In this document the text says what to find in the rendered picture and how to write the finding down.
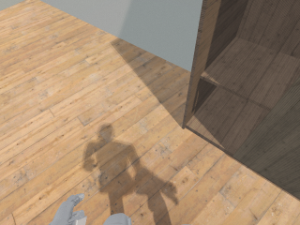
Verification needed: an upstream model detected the robot left thigh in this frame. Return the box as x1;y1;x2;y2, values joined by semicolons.
103;213;132;225

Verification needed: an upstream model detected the robot left hand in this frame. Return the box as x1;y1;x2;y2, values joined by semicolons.
52;193;87;225

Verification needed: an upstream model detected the wardrobe door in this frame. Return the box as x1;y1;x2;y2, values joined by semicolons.
233;76;300;199

